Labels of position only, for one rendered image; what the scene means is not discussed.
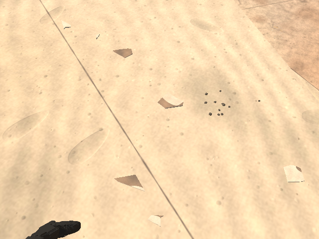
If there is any left robot hand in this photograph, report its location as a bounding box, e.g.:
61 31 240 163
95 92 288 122
26 220 81 239

